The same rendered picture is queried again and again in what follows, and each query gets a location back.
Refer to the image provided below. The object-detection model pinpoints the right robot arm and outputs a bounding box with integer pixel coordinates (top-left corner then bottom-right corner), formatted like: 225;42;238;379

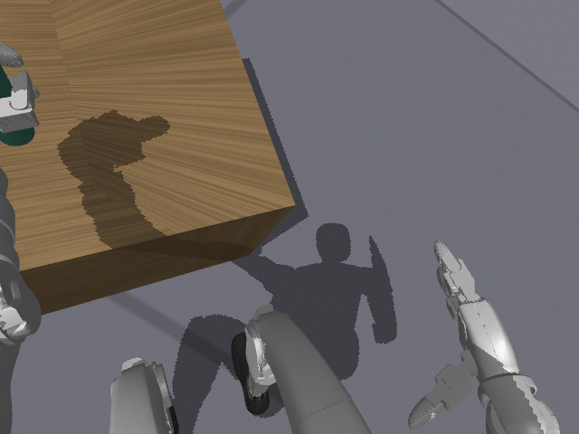
478;373;560;434

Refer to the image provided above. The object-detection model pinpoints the right robot hand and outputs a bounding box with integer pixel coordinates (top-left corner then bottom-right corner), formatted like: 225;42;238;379
408;241;520;430

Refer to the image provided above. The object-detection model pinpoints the right robot foot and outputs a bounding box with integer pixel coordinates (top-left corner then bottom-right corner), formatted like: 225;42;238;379
232;333;270;415

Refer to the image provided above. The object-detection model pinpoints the left robot arm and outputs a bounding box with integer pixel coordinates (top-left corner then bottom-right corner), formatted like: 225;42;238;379
0;167;42;434

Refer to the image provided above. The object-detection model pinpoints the left robot hand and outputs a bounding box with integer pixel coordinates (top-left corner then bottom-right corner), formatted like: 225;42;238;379
0;42;40;133

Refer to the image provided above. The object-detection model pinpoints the can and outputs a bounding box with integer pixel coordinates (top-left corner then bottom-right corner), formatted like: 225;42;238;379
0;64;35;146

